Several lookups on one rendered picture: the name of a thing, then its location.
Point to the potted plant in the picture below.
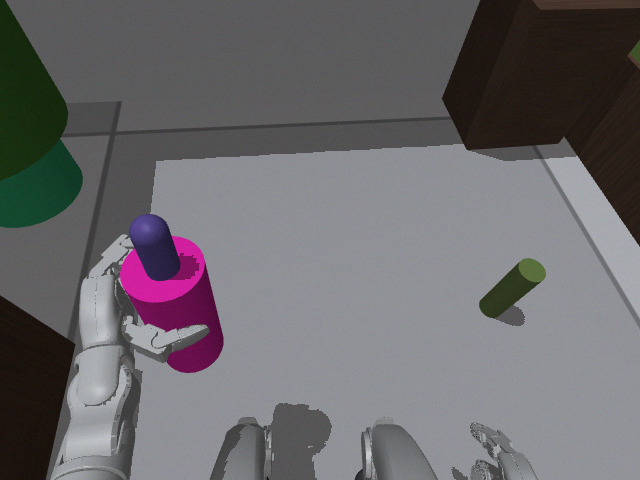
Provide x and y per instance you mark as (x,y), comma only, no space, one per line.
(38,176)

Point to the bed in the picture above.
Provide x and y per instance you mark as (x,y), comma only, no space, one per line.
(606,138)

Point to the left robot arm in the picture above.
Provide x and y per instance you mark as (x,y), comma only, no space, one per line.
(102,399)

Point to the left robot hand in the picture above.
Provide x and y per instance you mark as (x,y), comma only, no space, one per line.
(106,315)

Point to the right robot hand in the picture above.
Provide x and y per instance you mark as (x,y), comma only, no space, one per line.
(511,464)

